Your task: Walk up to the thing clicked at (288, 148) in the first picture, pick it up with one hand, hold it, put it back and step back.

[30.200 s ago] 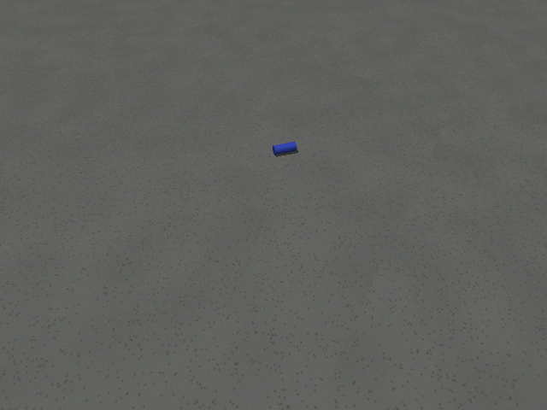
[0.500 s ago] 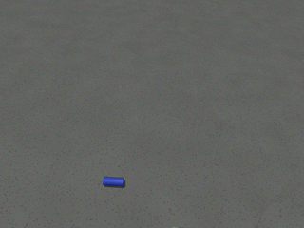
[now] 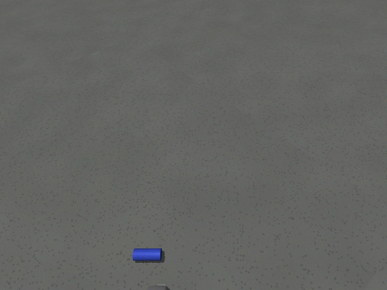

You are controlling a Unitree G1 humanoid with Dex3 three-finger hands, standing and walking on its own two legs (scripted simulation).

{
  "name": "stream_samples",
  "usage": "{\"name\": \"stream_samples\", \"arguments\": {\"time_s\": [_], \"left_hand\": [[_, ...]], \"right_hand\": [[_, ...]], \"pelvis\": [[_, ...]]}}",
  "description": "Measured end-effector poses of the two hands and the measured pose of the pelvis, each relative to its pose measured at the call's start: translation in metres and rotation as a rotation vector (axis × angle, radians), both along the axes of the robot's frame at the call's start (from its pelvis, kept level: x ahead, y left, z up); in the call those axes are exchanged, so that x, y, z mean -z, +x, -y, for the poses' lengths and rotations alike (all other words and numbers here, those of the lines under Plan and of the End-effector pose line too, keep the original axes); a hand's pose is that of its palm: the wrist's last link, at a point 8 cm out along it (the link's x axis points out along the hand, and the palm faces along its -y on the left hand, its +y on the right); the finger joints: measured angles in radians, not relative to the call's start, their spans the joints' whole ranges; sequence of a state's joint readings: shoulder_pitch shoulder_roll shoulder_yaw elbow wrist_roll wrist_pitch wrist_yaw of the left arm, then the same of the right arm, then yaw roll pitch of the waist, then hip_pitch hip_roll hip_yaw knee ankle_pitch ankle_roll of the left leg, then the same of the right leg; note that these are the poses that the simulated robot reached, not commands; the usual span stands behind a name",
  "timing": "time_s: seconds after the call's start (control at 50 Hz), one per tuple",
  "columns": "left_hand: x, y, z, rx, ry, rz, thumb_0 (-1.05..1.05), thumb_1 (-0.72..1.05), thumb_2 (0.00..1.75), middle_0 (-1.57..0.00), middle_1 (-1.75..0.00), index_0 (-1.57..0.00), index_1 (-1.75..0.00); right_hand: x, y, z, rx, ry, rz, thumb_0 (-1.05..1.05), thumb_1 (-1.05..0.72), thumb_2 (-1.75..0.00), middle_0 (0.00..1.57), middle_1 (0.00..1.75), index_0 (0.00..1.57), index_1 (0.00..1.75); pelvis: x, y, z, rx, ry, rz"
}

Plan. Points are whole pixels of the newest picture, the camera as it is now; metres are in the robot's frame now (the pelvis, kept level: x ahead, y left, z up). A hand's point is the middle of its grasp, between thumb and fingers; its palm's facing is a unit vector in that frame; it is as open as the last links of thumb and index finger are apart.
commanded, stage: walk up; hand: left
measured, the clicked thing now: (147, 254) +0.41 +0.27 -0.74
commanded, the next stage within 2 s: none
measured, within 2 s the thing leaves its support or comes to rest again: neither
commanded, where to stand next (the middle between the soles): +0.03 +0.01 m, yaw +2 degrees
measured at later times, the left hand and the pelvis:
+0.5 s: hand out of the picture +0.06 +0.27 -0.16, palm faces -0.02 -0.92 -0.39, open 7.4 cm; pelvis +0.01 +0.00 -0.02, yaw +0 degrees
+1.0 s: hand out of the picture +0.10 +0.26 -0.15, palm faces +0.00 -0.94 -0.34, open 7.4 cm; pelvis +0.01 +0.00 +0.00, yaw +2 degrees
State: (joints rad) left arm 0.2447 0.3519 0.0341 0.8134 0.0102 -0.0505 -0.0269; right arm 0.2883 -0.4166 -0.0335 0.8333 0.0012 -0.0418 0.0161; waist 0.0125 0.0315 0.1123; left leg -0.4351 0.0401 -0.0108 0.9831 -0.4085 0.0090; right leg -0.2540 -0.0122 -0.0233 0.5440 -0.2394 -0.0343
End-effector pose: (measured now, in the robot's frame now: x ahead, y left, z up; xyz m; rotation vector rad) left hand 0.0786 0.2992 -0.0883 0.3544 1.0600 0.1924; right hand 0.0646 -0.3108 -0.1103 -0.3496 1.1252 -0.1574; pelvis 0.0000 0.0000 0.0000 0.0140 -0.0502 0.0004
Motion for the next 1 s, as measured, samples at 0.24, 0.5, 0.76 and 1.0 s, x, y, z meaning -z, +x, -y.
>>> {"name": "stream_samples", "arguments": {"time_s": [0.24,0.5,0.76,1.0], "left_hand": [[0.048,0.026,-0.024,-0.056,-0.034,-0.082,0.00,0.90,0.90,-0.20,-0.30,-0.21,-0.30],[0.037,-0.023,-0.009,-0.065,0.019,-0.169,0.00,0.90,0.90,-0.20,-0.30,-0.21,-0.30],[0.023,-0.002,-0.012,-0.060,0.004,-0.099,0.00,0.90,0.90,-0.20,-0.30,-0.21,-0.30],[0.028,0.011,-0.010,-0.063,-0.036,-0.112,0.00,0.90,0.90,-0.20,-0.30,-0.21,-0.30]], "right_hand": [[0.000,0.042,-0.020,-0.018,-0.070,-0.022,0.00,-0.90,-0.90,0.21,0.30,0.20,0.30],[0.011,0.064,-0.007,-0.010,-0.011,0.033,0.00,-0.90,-0.90,0.21,0.30,0.20,0.30],[0.011,0.031,-0.017,0.020,0.033,-0.041,0.00,-0.90,-0.90,0.21,0.30,0.20,0.30],[0.001,0.017,-0.017,0.039,0.002,-0.116,0.00,-0.90,-0.90,0.21,0.30,0.20,0.30]], "pelvis": [[0.019,0.023,-0.015,-0.021,-0.026,-0.004],[0.016,0.010,0.003,-0.002,-0.031,-0.004],[0.005,0.007,-0.002,-0.019,-0.028,0.014],[-0.003,0.010,-0.004,-0.031,-0.040,-0.007]]}}
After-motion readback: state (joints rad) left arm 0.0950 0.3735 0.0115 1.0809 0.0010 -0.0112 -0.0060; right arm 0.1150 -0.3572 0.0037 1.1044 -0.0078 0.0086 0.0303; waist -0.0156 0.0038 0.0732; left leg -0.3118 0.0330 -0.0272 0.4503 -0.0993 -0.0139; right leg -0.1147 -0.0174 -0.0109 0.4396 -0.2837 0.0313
